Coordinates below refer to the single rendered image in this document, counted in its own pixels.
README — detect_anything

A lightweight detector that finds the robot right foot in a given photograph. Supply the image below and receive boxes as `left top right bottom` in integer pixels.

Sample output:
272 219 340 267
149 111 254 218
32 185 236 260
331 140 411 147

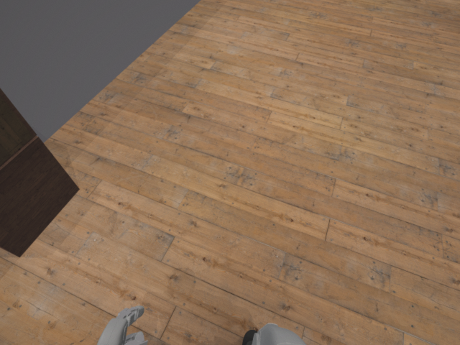
242 330 257 345

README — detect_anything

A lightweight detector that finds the left robot hand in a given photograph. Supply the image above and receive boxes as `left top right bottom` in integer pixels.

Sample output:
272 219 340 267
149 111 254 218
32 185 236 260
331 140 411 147
97 305 148 345

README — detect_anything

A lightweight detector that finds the right robot thigh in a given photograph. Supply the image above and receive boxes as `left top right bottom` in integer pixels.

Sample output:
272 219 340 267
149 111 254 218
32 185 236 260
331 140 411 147
252 326 306 345

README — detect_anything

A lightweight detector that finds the cupboard door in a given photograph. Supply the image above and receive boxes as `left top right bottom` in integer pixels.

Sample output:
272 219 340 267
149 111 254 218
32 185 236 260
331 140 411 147
0 96 33 164

